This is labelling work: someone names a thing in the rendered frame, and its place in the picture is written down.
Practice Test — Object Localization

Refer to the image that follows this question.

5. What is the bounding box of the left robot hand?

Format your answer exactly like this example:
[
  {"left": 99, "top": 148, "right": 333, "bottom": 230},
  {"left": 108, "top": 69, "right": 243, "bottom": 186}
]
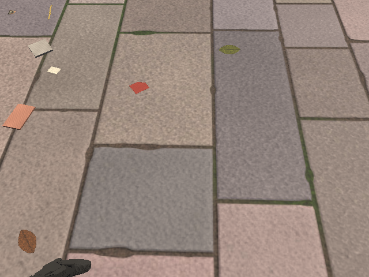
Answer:
[{"left": 30, "top": 258, "right": 91, "bottom": 277}]

